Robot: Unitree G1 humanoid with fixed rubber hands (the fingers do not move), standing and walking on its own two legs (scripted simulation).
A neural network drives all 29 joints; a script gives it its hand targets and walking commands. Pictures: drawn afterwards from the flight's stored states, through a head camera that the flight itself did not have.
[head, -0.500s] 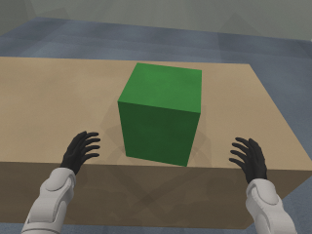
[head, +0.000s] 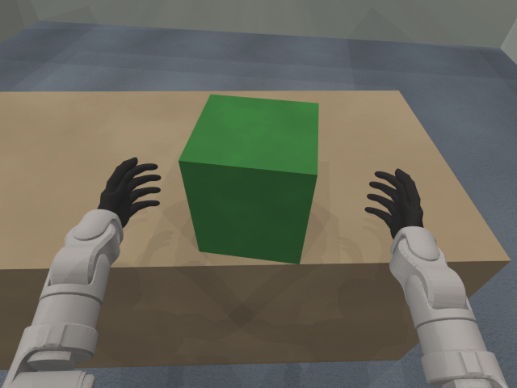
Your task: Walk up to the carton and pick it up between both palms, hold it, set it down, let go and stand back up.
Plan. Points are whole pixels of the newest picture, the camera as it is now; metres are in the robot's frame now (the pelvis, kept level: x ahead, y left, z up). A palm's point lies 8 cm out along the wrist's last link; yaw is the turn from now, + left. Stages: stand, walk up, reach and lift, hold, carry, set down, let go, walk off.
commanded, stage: reach and lift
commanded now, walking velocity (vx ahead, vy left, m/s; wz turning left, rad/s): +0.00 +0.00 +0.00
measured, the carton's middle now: (255, 181) +0.51 -0.01 +0.03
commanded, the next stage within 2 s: none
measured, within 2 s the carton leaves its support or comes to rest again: neither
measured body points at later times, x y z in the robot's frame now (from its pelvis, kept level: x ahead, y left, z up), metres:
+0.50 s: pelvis +0.00 +0.01 +0.00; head +0.01 +0.02 +0.45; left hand +0.45 +0.20 +0.17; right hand +0.40 -0.24 +0.15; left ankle +0.00 +0.09 -0.75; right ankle +0.01 -0.09 -0.75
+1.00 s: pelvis +0.00 +0.01 +0.00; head +0.02 +0.03 +0.45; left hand +0.49 +0.18 +0.22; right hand +0.44 -0.23 +0.20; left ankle -0.01 +0.09 -0.75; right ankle +0.01 -0.09 -0.75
